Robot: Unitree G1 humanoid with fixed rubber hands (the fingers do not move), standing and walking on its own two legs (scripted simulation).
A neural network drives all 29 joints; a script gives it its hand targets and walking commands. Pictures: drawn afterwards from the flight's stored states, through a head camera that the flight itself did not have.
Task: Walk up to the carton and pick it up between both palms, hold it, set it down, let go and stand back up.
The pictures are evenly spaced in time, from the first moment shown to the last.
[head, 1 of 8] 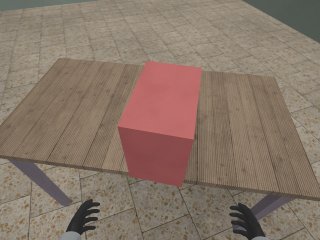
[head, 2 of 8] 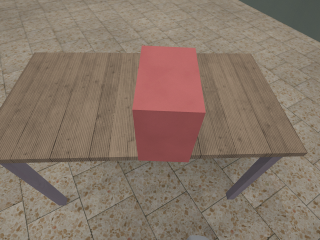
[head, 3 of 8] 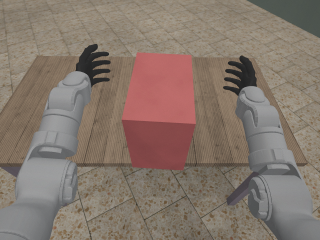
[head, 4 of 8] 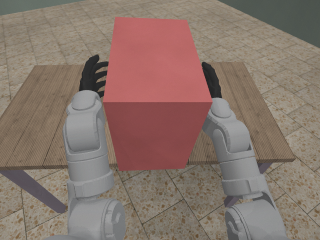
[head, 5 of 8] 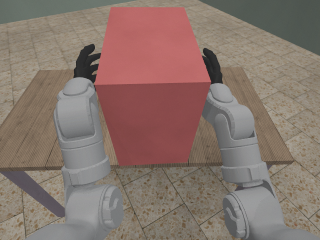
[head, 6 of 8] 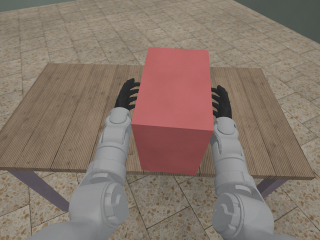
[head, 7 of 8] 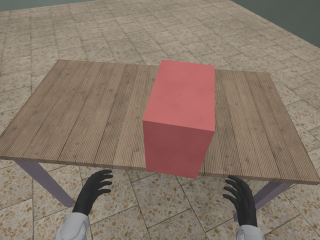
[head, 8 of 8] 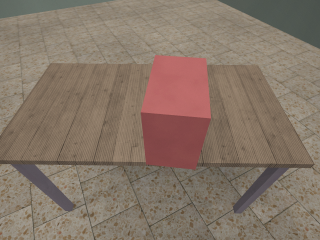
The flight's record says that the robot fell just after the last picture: no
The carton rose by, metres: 0.20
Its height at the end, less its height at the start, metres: +0.00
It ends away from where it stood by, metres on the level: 0.02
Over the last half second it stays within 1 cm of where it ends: yes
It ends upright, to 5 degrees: yes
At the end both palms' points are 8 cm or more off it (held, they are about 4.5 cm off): yes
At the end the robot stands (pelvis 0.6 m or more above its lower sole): yes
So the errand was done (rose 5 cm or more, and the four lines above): yes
